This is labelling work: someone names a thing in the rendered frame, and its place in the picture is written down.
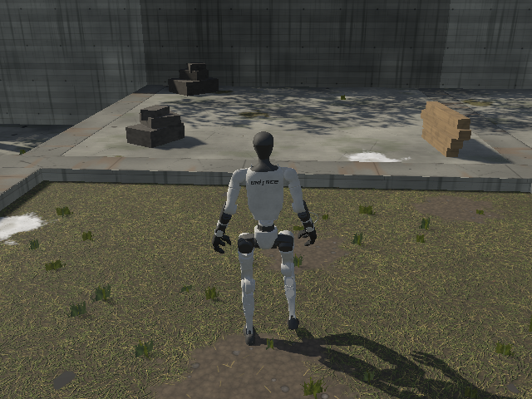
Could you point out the left robot upper arm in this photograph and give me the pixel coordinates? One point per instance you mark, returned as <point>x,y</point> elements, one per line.
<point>233,191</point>

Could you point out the right robot hand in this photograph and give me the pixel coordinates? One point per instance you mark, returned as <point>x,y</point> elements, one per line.
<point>305,234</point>

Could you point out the left robot hand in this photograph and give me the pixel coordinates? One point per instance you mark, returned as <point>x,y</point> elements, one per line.
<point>217,240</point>

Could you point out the right robot forearm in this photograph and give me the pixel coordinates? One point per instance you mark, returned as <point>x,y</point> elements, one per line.
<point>306,219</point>

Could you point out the right robot upper arm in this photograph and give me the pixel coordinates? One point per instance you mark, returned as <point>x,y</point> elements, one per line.
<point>291,175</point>

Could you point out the left robot forearm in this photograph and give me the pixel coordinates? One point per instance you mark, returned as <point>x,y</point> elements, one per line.
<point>222,222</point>

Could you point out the right robot shin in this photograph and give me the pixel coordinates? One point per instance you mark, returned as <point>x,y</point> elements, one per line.
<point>290,292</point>

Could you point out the robot torso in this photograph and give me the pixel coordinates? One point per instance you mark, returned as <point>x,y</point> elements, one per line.
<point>265,201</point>

